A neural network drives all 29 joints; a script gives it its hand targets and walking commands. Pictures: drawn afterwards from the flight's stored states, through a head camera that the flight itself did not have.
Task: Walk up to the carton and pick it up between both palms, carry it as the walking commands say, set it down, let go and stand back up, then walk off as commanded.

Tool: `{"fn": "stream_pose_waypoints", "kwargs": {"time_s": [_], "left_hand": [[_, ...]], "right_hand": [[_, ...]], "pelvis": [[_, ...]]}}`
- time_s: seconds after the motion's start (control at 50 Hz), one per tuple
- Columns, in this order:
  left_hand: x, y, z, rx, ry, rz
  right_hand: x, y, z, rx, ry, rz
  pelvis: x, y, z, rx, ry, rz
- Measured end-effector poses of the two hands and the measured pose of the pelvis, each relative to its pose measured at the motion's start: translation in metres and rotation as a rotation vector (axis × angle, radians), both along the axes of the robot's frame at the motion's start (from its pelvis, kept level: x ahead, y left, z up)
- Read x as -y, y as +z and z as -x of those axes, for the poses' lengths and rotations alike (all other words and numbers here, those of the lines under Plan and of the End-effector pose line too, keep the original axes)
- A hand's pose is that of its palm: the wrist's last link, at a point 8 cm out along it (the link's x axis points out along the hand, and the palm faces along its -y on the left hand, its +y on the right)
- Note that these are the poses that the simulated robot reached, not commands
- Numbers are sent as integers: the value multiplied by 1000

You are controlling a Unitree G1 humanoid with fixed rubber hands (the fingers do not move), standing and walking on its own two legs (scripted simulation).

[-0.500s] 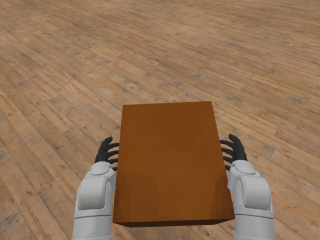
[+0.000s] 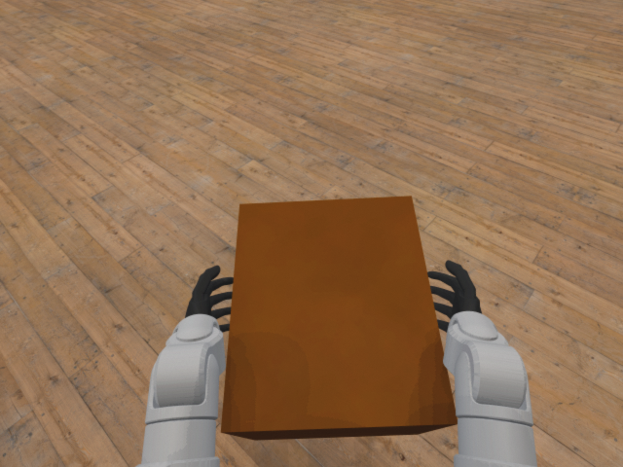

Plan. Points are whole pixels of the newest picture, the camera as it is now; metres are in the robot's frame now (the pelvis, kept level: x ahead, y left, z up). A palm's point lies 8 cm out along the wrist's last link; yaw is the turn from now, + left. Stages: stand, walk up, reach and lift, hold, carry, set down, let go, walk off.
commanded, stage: carry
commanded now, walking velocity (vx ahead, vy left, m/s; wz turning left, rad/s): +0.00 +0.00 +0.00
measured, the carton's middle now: (330, 322) +0.32 +0.00 -0.02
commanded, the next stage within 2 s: none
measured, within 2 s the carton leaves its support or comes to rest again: neither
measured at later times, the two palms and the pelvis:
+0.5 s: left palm (208, 322) +0.28 +0.15 +0.05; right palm (465, 316) +0.29 -0.17 +0.05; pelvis +0.01 -0.01 +0.00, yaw +0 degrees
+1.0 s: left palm (204, 325) +0.28 +0.16 +0.05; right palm (460, 318) +0.29 -0.17 +0.05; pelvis +0.01 +0.00 +0.00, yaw +0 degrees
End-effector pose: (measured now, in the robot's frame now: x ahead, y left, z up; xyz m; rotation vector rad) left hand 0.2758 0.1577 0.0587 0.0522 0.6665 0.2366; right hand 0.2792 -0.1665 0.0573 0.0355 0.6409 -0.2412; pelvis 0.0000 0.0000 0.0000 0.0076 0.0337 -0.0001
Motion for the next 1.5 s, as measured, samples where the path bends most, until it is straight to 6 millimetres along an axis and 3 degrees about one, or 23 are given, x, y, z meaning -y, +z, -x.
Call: {"fn": "stream_pose_waypoints", "kwargs": {"time_s": [0.62, 1.5], "left_hand": [[4, -8, -8, -2, -10, 5], [-8, -11, 1, 0, -16, 14]], "right_hand": [[5, -6, -10, 4, 6, 4], [-6, -7, -1, 4, 9, 17]], "pelvis": [[5, -1, -10, -8, -4, 1], [-8, -1, -3, -10, -8, 2]]}}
